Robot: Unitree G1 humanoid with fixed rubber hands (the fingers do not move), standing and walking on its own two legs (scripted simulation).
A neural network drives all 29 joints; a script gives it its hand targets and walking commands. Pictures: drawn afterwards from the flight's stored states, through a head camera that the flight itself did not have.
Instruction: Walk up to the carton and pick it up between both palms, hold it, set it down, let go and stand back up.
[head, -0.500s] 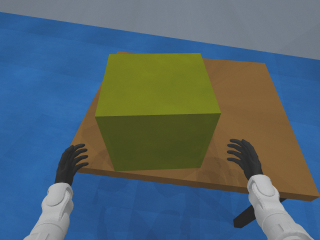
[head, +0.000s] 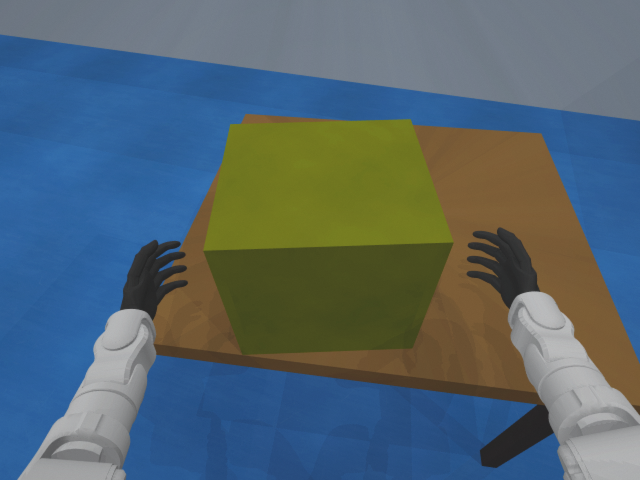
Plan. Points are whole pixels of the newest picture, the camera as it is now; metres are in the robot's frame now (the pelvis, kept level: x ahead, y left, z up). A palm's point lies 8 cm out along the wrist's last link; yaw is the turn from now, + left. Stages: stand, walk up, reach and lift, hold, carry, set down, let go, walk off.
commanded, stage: reach and lift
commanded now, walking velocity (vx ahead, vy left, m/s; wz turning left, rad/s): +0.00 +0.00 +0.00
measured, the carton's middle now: (324, 240) +0.48 +0.02 -0.01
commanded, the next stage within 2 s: none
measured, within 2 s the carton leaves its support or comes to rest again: neither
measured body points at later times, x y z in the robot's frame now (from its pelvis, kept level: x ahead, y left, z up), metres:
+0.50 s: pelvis -0.02 +0.00 -0.01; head +0.01 -0.01 +0.44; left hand +0.40 +0.26 +0.10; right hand +0.42 -0.24 +0.10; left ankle -0.01 +0.11 -0.75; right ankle -0.01 -0.09 -0.75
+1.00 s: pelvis -0.02 +0.00 -0.01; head +0.03 +0.00 +0.44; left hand +0.45 +0.26 +0.16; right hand +0.46 -0.25 +0.16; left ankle -0.01 +0.11 -0.75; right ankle -0.01 -0.09 -0.75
